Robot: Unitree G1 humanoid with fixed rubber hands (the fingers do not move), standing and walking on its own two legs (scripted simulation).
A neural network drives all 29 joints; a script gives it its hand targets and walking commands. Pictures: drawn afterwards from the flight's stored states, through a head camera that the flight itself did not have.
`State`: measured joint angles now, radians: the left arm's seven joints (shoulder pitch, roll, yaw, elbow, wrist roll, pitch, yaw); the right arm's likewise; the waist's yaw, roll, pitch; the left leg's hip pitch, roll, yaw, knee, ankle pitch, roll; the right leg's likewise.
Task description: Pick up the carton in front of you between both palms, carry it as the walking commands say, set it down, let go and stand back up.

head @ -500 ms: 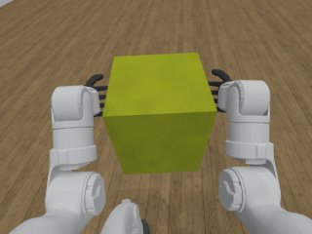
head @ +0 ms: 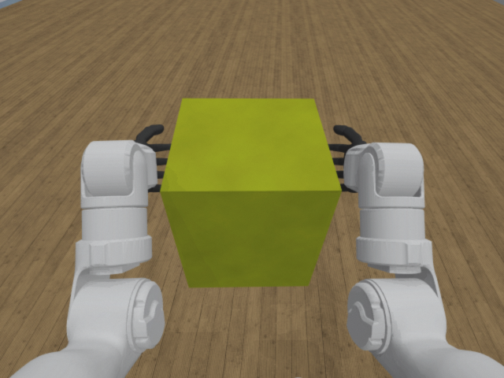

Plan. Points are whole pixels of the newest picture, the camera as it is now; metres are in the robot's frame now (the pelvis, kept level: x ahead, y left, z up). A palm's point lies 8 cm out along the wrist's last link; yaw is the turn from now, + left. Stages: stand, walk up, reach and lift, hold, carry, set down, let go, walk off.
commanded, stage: carry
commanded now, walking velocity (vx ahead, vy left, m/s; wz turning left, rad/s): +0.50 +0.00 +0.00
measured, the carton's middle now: (248, 197) +0.39 +0.00 +0.12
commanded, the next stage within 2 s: none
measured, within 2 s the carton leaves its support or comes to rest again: neither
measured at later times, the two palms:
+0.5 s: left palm (178, 127) +0.62 +0.15 +0.11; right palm (311, 125) +0.63 -0.15 +0.11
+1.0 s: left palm (201, 83) +0.86 +0.12 +0.10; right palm (306, 86) +0.86 -0.18 +0.09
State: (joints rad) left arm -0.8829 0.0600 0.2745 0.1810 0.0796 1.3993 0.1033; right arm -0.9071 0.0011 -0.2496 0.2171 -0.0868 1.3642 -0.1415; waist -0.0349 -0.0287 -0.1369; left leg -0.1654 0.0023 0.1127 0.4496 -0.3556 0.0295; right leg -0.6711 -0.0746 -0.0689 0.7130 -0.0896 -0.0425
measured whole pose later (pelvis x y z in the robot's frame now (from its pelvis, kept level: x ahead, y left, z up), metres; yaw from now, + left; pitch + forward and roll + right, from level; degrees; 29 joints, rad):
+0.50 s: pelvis +0.28 +0.00 +0.00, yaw +1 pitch +5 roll +0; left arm -0.57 -0.09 0.25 0.00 0.13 1.25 0.12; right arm -0.62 0.04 -0.23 0.06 -0.08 1.25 -0.12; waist -0.01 0.02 -0.05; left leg -0.49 0.05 0.14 0.41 -0.04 -0.01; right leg -0.10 -0.02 -0.12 0.35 -0.34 -0.01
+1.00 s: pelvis +0.60 -0.03 -0.01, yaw +2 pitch +3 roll -1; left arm -0.21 -0.14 0.10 -0.24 0.14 1.25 0.09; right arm -0.19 0.12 -0.13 -0.29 -0.12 1.26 -0.08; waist 0.00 0.04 -0.19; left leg -0.21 0.09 0.07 0.90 -0.48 -0.03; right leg -0.43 -0.05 -0.22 0.55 -0.17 -0.07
